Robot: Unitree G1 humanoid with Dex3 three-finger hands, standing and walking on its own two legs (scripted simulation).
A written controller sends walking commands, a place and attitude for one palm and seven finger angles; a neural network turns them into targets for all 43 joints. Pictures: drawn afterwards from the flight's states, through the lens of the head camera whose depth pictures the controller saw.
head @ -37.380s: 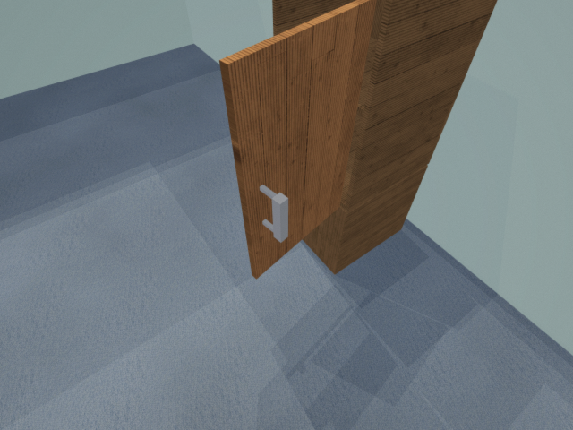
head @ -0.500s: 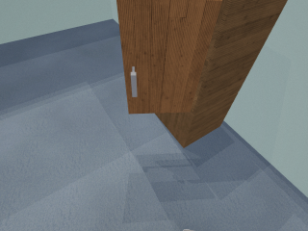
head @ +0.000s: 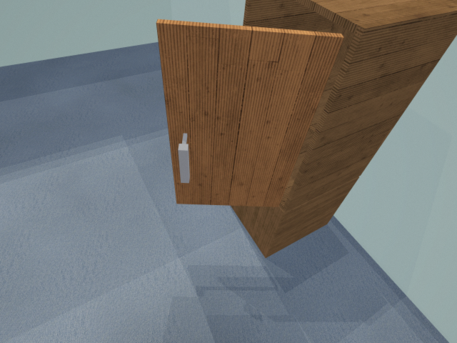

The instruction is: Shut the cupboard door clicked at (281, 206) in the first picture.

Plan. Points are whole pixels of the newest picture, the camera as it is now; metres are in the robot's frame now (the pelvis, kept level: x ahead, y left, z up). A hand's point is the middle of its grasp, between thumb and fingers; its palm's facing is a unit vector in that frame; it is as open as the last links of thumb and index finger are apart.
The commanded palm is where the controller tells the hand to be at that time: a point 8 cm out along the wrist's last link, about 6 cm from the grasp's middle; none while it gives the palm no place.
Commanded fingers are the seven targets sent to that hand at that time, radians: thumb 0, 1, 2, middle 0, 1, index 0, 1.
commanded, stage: take the last steps up to it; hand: left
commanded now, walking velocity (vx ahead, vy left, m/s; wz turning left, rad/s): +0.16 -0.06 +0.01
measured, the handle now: (185, 158) +0.57 +0.14 -0.07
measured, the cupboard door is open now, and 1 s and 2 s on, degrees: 61 61 61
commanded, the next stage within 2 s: come to a stop and stand still in 0.04 s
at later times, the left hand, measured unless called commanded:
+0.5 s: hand (157, 336) +0.16 +0.14 -0.15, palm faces +0.08 -0.97 -0.23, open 7.3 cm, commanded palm none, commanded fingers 0.00 0.90 0.90 -0.20 -0.30 -0.20 -0.30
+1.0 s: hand out of the picture +0.06 +0.18 -0.16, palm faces +0.03 -0.98 -0.19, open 7.4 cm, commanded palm none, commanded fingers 0.00 0.90 0.90 -0.20 -0.30 -0.20 -0.30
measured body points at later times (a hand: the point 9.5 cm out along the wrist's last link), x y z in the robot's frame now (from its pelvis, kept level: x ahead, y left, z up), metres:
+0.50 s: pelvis +0.10 -0.05 +0.02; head +0.15 -0.05 +0.46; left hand +0.16 +0.19 -0.13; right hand +0.14 -0.30 -0.14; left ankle +0.05 +0.06 -0.67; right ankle +0.13 -0.18 -0.73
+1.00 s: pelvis +0.06 -0.01 +0.02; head +0.08 +0.01 +0.47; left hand +0.06 +0.23 -0.15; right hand +0.11 -0.25 -0.12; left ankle +0.10 +0.09 -0.73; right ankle +0.02 -0.16 -0.70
